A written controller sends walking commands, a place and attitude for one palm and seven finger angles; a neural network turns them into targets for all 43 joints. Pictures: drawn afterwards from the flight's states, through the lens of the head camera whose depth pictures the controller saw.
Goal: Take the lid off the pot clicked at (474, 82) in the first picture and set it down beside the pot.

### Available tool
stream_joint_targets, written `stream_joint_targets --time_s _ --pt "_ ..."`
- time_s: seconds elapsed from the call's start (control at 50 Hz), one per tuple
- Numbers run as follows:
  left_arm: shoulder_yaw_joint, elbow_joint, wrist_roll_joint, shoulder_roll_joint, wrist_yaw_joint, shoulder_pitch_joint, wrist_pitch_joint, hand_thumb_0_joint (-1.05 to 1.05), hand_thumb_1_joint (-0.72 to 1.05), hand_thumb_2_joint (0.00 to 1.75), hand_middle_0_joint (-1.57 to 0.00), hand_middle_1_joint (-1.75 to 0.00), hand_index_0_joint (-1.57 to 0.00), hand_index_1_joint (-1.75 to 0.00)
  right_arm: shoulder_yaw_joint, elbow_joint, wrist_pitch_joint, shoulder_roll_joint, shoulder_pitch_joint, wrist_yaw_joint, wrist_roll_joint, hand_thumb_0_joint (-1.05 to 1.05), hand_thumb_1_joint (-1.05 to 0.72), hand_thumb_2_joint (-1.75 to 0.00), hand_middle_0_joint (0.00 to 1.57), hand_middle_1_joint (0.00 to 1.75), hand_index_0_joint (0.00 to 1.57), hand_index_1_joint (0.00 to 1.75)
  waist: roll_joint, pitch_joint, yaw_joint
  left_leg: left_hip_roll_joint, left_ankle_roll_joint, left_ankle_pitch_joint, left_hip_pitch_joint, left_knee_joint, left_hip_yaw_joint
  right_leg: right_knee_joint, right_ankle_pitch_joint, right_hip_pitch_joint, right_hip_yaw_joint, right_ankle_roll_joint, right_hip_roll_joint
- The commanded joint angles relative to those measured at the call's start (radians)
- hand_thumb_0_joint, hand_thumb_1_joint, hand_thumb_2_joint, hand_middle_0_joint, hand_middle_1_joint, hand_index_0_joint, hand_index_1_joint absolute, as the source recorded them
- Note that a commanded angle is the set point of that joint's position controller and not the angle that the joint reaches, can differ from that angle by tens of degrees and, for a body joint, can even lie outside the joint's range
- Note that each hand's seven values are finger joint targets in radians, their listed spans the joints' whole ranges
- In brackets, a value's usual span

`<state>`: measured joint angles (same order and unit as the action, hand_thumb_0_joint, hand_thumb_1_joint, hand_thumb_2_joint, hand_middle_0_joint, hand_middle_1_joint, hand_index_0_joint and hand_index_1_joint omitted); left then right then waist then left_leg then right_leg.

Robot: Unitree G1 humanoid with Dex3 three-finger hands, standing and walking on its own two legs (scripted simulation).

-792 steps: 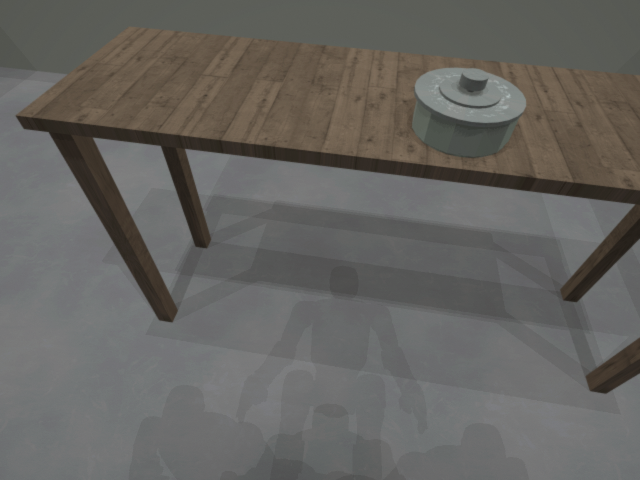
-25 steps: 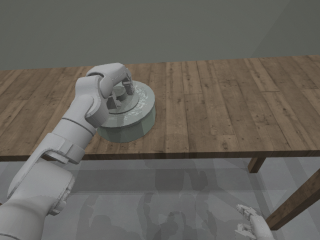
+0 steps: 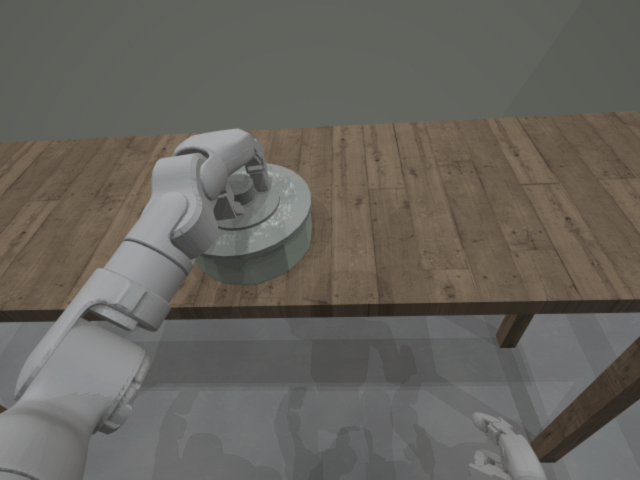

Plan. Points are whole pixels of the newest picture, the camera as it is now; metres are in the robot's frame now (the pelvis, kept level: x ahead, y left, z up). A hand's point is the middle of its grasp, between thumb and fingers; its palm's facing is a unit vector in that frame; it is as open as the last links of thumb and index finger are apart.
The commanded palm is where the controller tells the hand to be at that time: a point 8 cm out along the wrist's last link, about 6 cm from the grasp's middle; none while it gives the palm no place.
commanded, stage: close the fingers and squeeze the knob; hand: left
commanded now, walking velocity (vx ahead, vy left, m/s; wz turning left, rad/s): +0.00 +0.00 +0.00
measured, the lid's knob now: (237, 189) +0.45 +0.14 +0.15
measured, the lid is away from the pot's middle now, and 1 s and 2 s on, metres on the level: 0.00 0.01 0.02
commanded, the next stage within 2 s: lift the lid straight up in 0.18 s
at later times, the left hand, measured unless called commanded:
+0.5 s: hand (225, 196) +0.41 +0.14 +0.18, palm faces -0.26 -0.13 -0.96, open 7.3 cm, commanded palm +0.39 +0.15 +0.25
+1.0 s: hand (210, 169) +0.41 +0.15 +0.21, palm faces -0.25 -0.11 -0.96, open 7.3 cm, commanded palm +0.39 +0.15 +0.29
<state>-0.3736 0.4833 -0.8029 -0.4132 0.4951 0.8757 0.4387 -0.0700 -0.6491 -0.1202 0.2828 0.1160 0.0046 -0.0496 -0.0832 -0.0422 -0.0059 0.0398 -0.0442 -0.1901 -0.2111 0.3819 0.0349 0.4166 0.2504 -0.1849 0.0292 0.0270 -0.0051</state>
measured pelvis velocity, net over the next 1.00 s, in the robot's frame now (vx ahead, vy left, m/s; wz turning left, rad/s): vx -0.01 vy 0.00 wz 0.01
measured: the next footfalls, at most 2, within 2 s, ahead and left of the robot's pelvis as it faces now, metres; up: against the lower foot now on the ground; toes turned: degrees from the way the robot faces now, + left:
none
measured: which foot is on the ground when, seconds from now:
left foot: down 0.00-1.00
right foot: down 0.00-1.00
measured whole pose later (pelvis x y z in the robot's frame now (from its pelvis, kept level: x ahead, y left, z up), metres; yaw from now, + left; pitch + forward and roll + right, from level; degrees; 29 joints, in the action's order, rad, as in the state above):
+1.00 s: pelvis -0.01 +0.00 +0.00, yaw +0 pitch +0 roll +0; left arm -0.37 0.51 -0.79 -0.46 0.55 0.98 0.44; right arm -0.08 -0.66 -0.08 0.29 0.11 -0.01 -0.05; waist -0.09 -0.03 -0.02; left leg 0.04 -0.05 -0.17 -0.20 0.37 0.03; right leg 0.40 0.24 -0.17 0.03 0.03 0.00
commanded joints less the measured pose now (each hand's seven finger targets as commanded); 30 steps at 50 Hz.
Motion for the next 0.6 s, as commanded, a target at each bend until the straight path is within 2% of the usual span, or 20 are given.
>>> stream_joint_targets --time_s 0.0,0.04,0.08,0.14,0.16,0.18,0.2,0.24,0.26,0.3,0.32,0.34,0.38,0.4,0.44,0.46,0.48,0.5,0.54,0.58 --pt "0.131 -0.195 -0.027 -0.195 -0.034 0.472 -0.005 0.0 0.57 0.94 -0.8 -0.96 -0.83 -0.95 0.037 0.167 0.049 0.092 -0.161 -0.006 0.0 0.0 -0.9 -0.9 0.2 0.3 0.2 0.3 0.124 -0.344 -0.016 0.034 -0.025 0.316 0.163 0.003 -0.028 -0.017 -0.381 0.105 -0.026 0.014 -0.035" --pt "0.119 -0.225 -0.014 -0.182 -0.035 0.459 -0.004 0.0 0.6 0.95 -0.81 -0.96 -0.83 -0.96 0.043 0.169 0.044 0.101 -0.171 -0.002 0.0 0.0 -0.9 -0.9 0.2 0.3 0.2 0.3 0.101 -0.349 -0.014 0.031 -0.023 0.324 0.183 0.008 -0.031 -0.021 -0.379 0.093 -0.022 0.018 -0.038" --pt "0.135 -0.204 -0.028 -0.201 -0.04 0.454 0.001 0.0 0.62 0.96 -0.82 -0.97 -0.84 -0.96 0.039 0.167 0.047 0.095 -0.163 -0.003 -0.001 0.0 -0.9 -0.9 0.2 0.3 0.2 0.3 0.121 -0.332 -0.014 0.03 -0.025 0.336 0.173 0.007 -0.03 -0.018 -0.388 0.093 -0.025 0.016 -0.039" --pt "0.136 -0.28 -0.011 -0.197 -0.041 0.438 0.002 0.0 0.65 0.97 -0.82 -0.97 -0.85 -0.96 0.047 0.178 0.047 0.102 -0.181 0.004 -0.001 0.0 -0.9 -0.9 0.2 0.3 0.2 0.3 0.091 -0.375 -0.02 0.029 -0.025 0.369 0.202 0.014 -0.036 -0.017 -0.401 0.101 -0.024 0.019 -0.04" --pt "0.141 -0.24 -0.028 -0.207 -0.043 0.44 0.006 0.0 0.66 0.97 -0.82 -0.98 -0.85 -0.96 0.041 0.172 0.048 0.095 -0.165 0.002 0.001 0.0 -0.9 -0.9 0.2 0.3 0.2 0.3 0.121 -0.362 -0.018 0.031 -0.024 0.346 0.183 0.009 -0.03 -0.018 -0.388 0.101 -0.028 0.015 -0.042" --pt "0.115 -0.221 -0.027 -0.179 -0.044 0.451 0.01 0.0 0.67 0.97 -0.83 -0.98 -0.85 -0.96 0.038 0.166 0.043 0.094 -0.167 0.001 -0.003 0.0 -0.9 -0.9 0.2 0.3 0.2 0.3 0.125 -0.33 -0.011 0.03 -0.023 0.329 0.174 0.005 -0.027 -0.02 -0.38 0.088 -0.022 0.015 -0.041" --pt "0.129 -0.235 -0.024 -0.19 -0.045 0.44 0.01 0.0 0.68 0.97 -0.82 -0.98 -0.85 -0.96 0.04 0.167 0.043 0.094 -0.167 0.002 -0.003 0.0 -0.9 -0.9 0.2 0.3 0.2 0.3 0.133 -0.337 -0.018 0.03 -0.024 0.329 0.174 0.002 -0.026 -0.021 -0.385 0.098 -0.024 0.013 -0.041" --pt "0.156 -0.275 -0.016 -0.226 -0.048 0.44 0.007 0.0 0.69 0.97 -0.82 -0.98 -0.85 -0.97 0.045 0.174 0.042 0.106 -0.183 0.002 0.0 0.0 -0.9 -0.9 0.2 0.3 0.2 0.3 0.096 -0.37 -0.023 0.029 -0.024 0.345 0.191 0.011 -0.03 -0.019 -0.394 0.104 -0.027 0.018 -0.04" --pt "0.149 -0.295 -0.031 -0.222 -0.049 0.463 0.006 0.0 0.7 0.97 -0.82 -0.98 -0.85 -0.97 0.039 0.177 0.047 0.094 -0.17 0.001 0.002 0.0 -0.9 -0.9 0.2 0.3 0.2 0.3 0.107 -0.394 -0.022 0.033 -0.025 0.366 0.191 0.009 -0.028 -0.014 -0.413 0.125 -0.034 0.015 -0.04" --pt "0.14 -0.285 -0.024 -0.214 -0.05 0.477 0.011 0.0 0.7 0.97 -0.82 -0.98 -0.85 -0.97 0.037 0.169 0.045 0.091 -0.179 0.002 -0.002 0.0 -0.9 -0.9 0.2 0.3 0.2 0.3 0.103 -0.364 -0.02 0.03 -0.024 0.348 0.187 0.004 -0.028 -0.019 -0.397 0.11 -0.028 0.014 -0.039" --pt "0.183 -0.303 -0.028 -0.261 -0.053 0.482 0.01 0.0 0.7 0.97 -0.82 -0.98 -0.85 -0.97 0.04 0.172 0.048 0.094 -0.179 0.0 0.001 0.0 -0.9 -0.9 0.2 0.3 0.2 0.3 0.111 -0.389 -0.029 0.03 -0.026 0.37 0.192 0.006 -0.03 -0.015 -0.416 0.132 -0.035 0.015 -0.04" --pt "0.188 -0.34 -0.017 -0.269 -0.054 0.472 0.007 0.0 0.71 0.97 -0.82 -0.98 -0.85 -0.97 0.043 0.179 0.048 0.102 -0.194 0.0 0.004 0.0 -0.9 -0.9 0.2 0.3 0.2 0.3 0.086 -0.413 -0.032 0.032 -0.028 0.378 0.206 0.016 -0.03 -0.015 -0.429 0.138 -0.038 0.017 -0.037" --pt "0.173 -0.237 -0.028 -0.255 -0.05 0.472 0.016 0.0 0.71 0.97 -0.82 -0.98 -0.85 -0.97 0.032 0.162 0.047 0.092 -0.177 -0.006 0.0 0.0 -0.9 -0.9 0.2 0.3 0.2 0.3 0.135 -0.326 -0.02 0.029 -0.026 0.342 0.165 0.007 -0.023 -0.021 -0.411 0.11 -0.032 0.012 -0.035" --pt "0.168 -0.243 -0.028 -0.257 -0.048 0.494 0.016 0.0 0.71 0.97 -0.82 -0.98 -0.85 -0.97 0.031 0.16 0.043 0.095 -0.18 -0.008 -0.002 0.0 -0.9 -0.9 0.2 0.3 0.2 0.3 0.128 -0.325 -0.022 0.029 -0.023 0.319 0.163 -0.003 -0.021 -0.027 -0.388 0.108 -0.032 0.01 -0.036" --pt "0.187 -0.354 -0.015 -0.283 -0.049 0.538 0.005 0.0 0.71 0.97 -0.81 -0.98 -0.85 -0.97 0.038 0.177 0.051 0.098 -0.201 -0.009 0.002 0.0 -0.9 -0.9 0.2 0.3 0.2 0.3 0.071 -0.415 -0.03 0.031 -0.028 0.365 0.215 0.013 -0.03 -0.018 -0.413 0.131 -0.037 0.017 -0.035" --pt "0.204 -0.325 -0.037 -0.308 -0.051 0.555 0.004 0.0 0.71 0.97 -0.81 -0.98 -0.85 -0.97 0.035 0.171 0.058 0.093 -0.176 -0.013 0.007 0.0 -0.9 -0.9 0.2 0.3 0.2 0.3 0.094 -0.426 -0.026 0.032 -0.029 0.387 0.208 0.014 -0.032 -0.016 -0.428 0.139 -0.045 0.014 -0.037" --pt "0.158 -0.249 -0.037 -0.257 -0.047 0.549 0.014 0.0 0.71 0.97 -0.81 -0.98 -0.85 -0.97 0.029 0.159 0.054 0.089 -0.183 -0.014 0.0 0.0 -0.9 -0.9 0.2 0.3 0.2 0.3 0.116 -0.353 -0.015 0.03 -0.027 0.364 0.185 0.013 -0.028 -0.02 -0.416 0.107 -0.036 0.013 -0.035" --pt "0.164 -0.241 -0.035 -0.264 -0.046 0.556 0.015 0.0 0.71 0.97 -0.81 -0.98 -0.85 -0.97 0.028 0.151 0.051 0.093 -0.175 -0.013 -0.002 0.0 -0.9 -0.9 0.2 0.3 0.2 0.3 0.108 -0.34 -0.019 0.028 -0.023 0.334 0.182 0.0 -0.028 -0.028 -0.383 0.099 -0.031 0.013 -0.037" --pt "0.179 -0.301 -0.024 -0.285 -0.045 0.582 0.006 0.0 0.71 0.97 -0.81 -0.98 -0.85 -0.97 0.034 0.163 0.054 0.102 -0.192 -0.014 0.0 0.0 -0.9 -0.9 0.2 0.3 0.2 0.3 0.066 -0.398 -0.024 0.03 -0.025 0.344 0.211 0.007 -0.035 -0.024 -0.381 0.113 -0.034 0.02 -0.036" --pt "0.151 -0.247 -0.04 -0.254 -0.045 0.614 0.008 0.0 0.71 0.97 -0.81 -0.98 -0.85 -0.97 0.029 0.152 0.062 0.088 -0.178 -0.017 0.001 0.0 -0.9 -0.9 0.2 0.3 0.2 0.3 0.09 -0.386 -0.014 0.03 -0.025 0.356 0.207 0.009 -0.036 -0.021 -0.39 0.105 -0.034 0.017 -0.036"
